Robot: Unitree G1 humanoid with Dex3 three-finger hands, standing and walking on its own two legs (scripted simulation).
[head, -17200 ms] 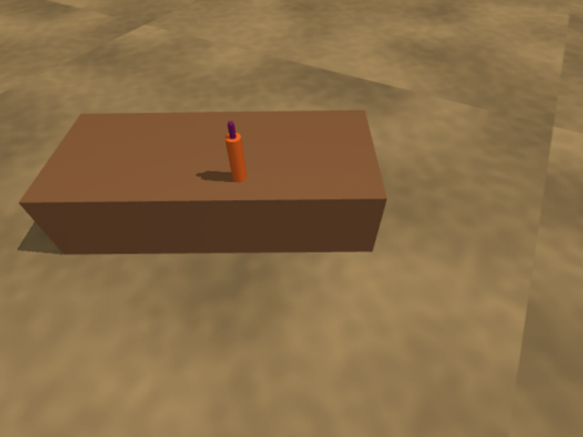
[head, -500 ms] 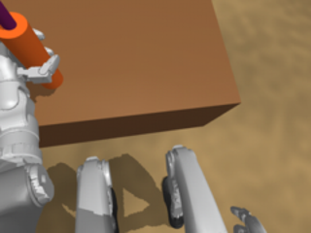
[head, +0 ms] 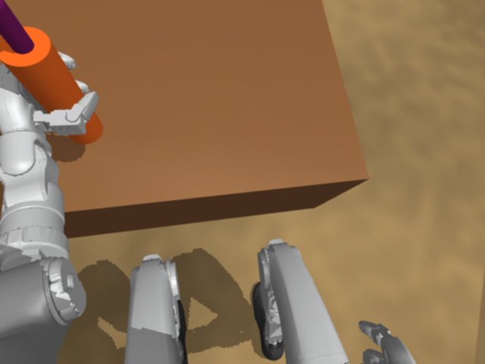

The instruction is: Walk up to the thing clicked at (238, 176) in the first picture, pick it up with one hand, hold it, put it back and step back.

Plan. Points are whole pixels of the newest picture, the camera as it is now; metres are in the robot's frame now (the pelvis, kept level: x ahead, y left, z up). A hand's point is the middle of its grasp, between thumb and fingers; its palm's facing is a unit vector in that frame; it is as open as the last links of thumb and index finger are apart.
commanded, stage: settle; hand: left
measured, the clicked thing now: (50, 83) +0.52 +0.22 +0.03
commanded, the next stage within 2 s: lift in 0.16 s
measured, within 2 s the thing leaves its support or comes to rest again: neither
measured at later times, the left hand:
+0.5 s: hand (60, 94) +0.50 +0.21 +0.03, palm faces +0.16 -0.99 -0.04, open 7.8 cm
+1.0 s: hand (13, 94) +0.43 +0.20 +0.14, palm faces +0.19 -0.98 -0.03, open 7.8 cm
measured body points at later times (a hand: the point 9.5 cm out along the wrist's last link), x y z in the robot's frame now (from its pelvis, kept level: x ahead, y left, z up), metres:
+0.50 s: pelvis +0.00 +0.00 +0.03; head +0.20 +0.03 +0.43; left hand +0.49 +0.26 +0.03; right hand +0.07 -0.26 -0.10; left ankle +0.06 +0.13 -0.48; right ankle +0.06 -0.13 -0.48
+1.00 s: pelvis +0.02 +0.00 +0.12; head +0.14 +0.02 +0.55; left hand +0.42 +0.25 +0.14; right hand +0.13 -0.25 +0.00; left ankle +0.06 +0.13 -0.48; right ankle +0.06 -0.13 -0.48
